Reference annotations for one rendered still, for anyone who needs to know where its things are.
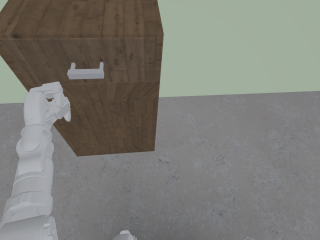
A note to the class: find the drawer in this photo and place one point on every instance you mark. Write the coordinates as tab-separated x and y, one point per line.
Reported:
47	60

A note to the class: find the cabinet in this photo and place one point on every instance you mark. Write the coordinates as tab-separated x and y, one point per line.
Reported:
106	117

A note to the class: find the robot left hand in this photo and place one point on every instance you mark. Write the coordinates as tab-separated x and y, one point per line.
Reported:
38	111

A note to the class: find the robot left shin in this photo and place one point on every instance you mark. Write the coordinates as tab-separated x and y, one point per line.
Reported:
124	232

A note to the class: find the robot left upper arm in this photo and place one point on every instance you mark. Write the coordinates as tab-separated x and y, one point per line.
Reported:
42	227

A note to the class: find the handle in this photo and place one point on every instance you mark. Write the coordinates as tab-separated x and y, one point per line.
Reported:
97	73

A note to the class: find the left robot forearm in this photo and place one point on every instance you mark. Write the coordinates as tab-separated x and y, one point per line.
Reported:
31	193

